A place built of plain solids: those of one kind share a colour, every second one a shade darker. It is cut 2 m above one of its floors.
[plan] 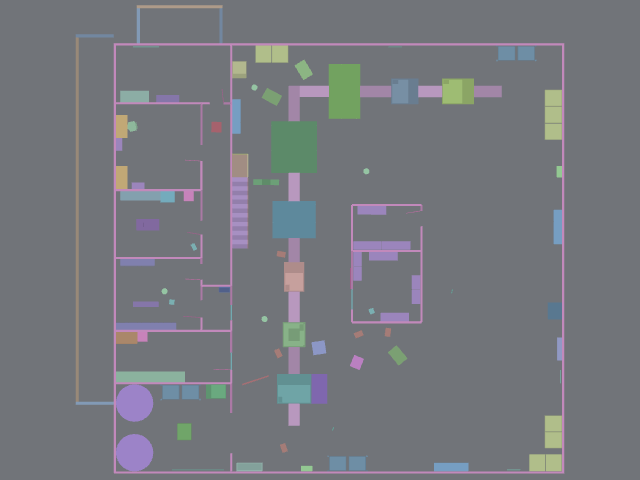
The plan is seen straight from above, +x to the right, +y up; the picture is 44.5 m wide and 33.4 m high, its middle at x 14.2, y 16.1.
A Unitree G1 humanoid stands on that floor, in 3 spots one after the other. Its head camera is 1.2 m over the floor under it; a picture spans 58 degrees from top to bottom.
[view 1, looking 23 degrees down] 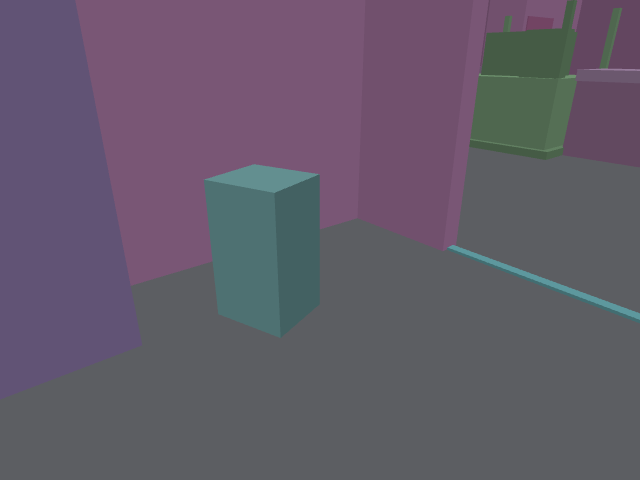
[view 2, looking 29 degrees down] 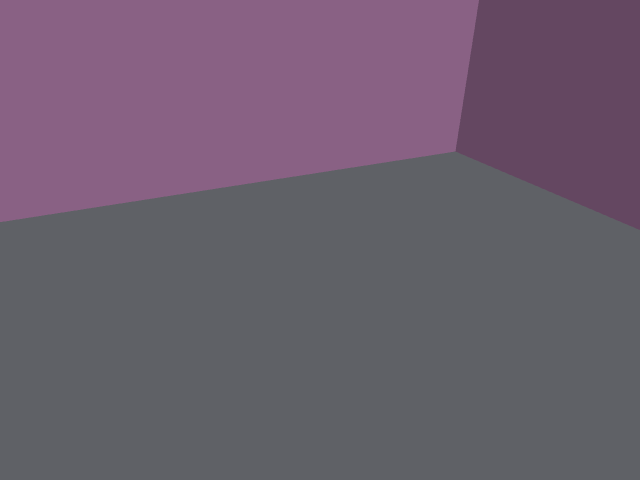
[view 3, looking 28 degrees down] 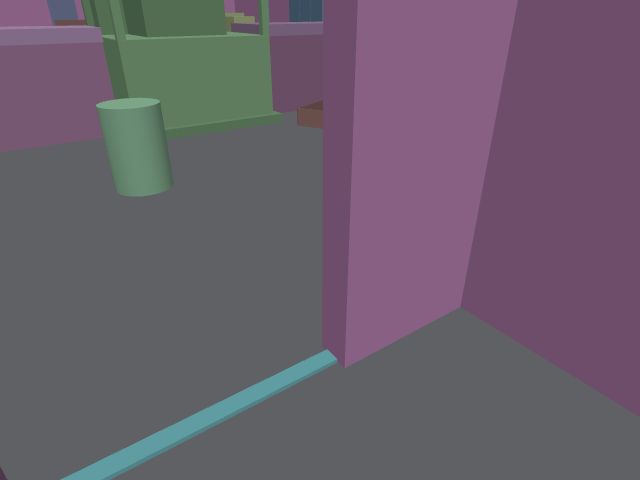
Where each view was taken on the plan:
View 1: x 18.80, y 12.80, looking -129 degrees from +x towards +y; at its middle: ground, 3.07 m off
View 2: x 3.20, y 22.55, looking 66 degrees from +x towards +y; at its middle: ground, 2.48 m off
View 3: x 7.00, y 11.30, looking -35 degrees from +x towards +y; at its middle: ground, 2.56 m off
